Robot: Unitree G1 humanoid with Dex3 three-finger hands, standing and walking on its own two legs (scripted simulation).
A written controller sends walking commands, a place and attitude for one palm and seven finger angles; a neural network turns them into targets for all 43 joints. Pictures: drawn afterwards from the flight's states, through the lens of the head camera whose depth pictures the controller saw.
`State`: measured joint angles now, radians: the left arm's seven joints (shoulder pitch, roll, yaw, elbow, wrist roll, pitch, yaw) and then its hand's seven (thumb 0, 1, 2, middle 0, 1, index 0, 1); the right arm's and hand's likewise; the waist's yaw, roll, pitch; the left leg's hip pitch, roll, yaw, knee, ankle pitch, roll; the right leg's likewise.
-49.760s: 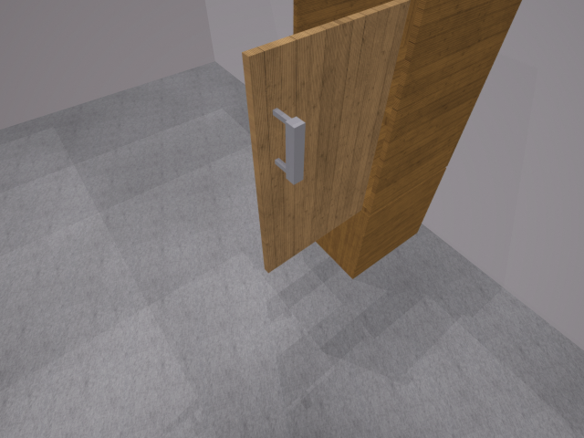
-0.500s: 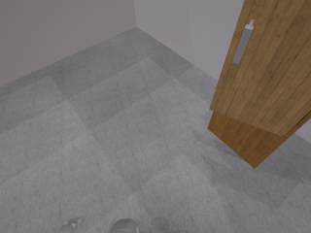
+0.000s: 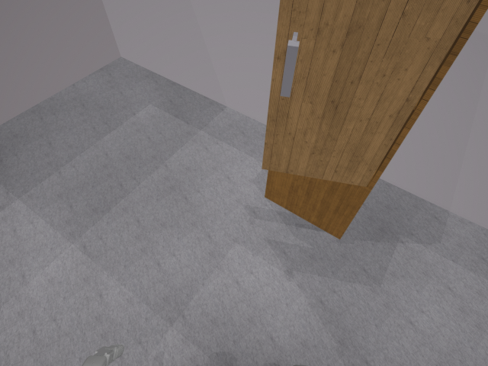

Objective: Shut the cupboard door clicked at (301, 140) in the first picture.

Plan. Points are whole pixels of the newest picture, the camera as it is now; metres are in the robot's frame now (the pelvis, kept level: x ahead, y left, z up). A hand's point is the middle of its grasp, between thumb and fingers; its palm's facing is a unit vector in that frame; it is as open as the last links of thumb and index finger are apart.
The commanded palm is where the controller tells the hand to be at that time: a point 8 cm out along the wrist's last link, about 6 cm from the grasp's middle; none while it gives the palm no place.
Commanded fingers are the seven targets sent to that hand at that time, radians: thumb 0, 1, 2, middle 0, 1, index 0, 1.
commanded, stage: turn to face it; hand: left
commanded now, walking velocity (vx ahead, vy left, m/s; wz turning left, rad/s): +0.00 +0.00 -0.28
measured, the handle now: (290, 65) +0.72 -0.07 +0.09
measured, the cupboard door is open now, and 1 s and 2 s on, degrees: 23 23 23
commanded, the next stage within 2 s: take the last steps up to it in 0.20 s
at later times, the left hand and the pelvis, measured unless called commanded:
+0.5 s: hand out of the picture +0.12 +0.18 -0.17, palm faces -0.14 -0.98 -0.16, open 7.4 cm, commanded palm none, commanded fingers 0.00 0.90 0.90 -0.20 -0.30 -0.20 -0.30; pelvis +0.03 +0.00 +0.01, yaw -8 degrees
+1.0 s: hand (214, 324) +0.22 +0.07 -0.17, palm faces -0.18 -0.97 -0.18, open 7.3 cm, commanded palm none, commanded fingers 0.00 0.90 0.90 -0.20 -0.30 -0.20 -0.30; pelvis +0.14 -0.10 +0.00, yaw -10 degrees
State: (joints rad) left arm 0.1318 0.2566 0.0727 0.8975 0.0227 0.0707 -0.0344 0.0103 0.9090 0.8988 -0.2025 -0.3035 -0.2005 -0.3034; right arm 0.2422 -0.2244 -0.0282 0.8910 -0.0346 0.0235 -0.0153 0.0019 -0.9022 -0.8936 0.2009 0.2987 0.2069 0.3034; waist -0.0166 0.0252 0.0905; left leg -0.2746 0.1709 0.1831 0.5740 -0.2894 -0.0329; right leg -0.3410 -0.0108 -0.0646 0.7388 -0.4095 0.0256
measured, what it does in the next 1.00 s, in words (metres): walks ahead: right foot, then left foot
